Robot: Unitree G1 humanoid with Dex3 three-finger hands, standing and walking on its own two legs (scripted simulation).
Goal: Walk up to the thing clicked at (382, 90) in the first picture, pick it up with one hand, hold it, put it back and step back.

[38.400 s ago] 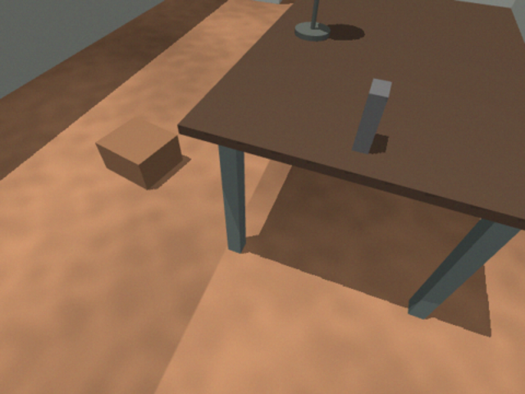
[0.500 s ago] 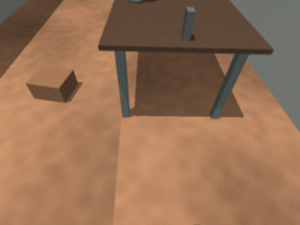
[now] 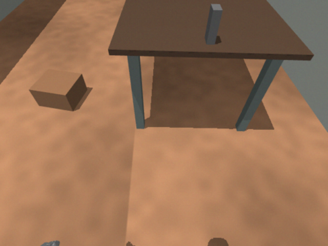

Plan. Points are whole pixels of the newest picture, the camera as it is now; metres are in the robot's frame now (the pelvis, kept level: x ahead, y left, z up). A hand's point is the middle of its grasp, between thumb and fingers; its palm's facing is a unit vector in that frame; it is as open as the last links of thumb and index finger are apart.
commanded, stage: step back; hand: right
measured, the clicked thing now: (212, 25) +1.05 -0.23 +0.04
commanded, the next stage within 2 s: stand in 0.50 s
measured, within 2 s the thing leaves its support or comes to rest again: neither
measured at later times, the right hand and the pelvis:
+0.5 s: hand out of the picture +0.11 -0.23 -0.14, palm faces -0.01 +0.94 -0.34, open 7.4 cm; pelvis +0.00 +0.01 +0.01, yaw -1 degrees
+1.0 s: hand out of the picture +0.04 -0.26 -0.14, palm faces +0.00 +0.95 -0.32, open 7.4 cm; pelvis -0.02 -0.01 +0.02, yaw -1 degrees
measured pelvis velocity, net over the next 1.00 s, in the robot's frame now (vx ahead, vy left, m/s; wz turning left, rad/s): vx -0.02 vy -0.01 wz -0.01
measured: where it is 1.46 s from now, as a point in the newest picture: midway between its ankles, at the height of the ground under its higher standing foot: outside the picture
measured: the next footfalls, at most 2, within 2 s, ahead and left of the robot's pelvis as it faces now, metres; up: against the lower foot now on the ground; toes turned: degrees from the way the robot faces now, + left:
none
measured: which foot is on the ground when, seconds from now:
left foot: down 0.00-1.00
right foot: down 0.00-1.00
